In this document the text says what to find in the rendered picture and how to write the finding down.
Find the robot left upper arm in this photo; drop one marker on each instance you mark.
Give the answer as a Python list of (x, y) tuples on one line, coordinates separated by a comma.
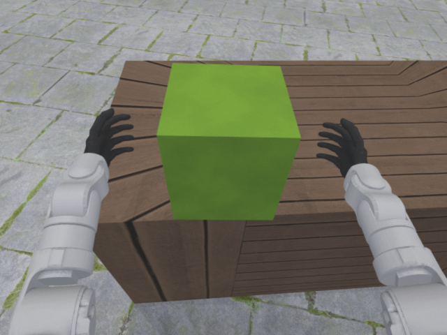
[(60, 310)]

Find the robot right hand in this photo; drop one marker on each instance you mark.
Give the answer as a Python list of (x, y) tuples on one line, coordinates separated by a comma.
[(351, 150)]

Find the carton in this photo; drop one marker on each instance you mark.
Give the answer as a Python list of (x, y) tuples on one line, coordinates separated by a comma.
[(227, 138)]

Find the robot right upper arm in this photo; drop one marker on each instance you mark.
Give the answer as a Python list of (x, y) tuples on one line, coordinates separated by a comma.
[(415, 309)]

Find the robot right forearm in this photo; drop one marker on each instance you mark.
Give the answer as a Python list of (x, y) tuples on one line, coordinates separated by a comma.
[(399, 256)]

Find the robot left hand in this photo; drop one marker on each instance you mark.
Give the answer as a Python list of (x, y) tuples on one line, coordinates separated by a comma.
[(100, 141)]

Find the pedestal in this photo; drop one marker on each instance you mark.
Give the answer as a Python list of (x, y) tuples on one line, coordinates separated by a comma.
[(314, 242)]

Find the robot left forearm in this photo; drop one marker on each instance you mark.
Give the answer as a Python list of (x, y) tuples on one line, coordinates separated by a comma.
[(65, 251)]

